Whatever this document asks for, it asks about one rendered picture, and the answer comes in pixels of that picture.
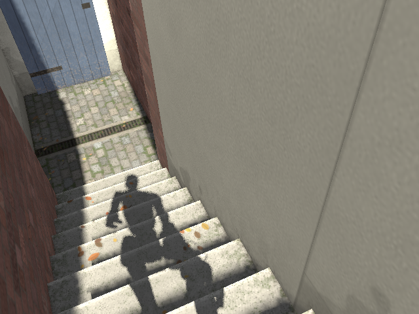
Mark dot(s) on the stairs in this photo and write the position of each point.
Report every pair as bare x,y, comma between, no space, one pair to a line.
137,243

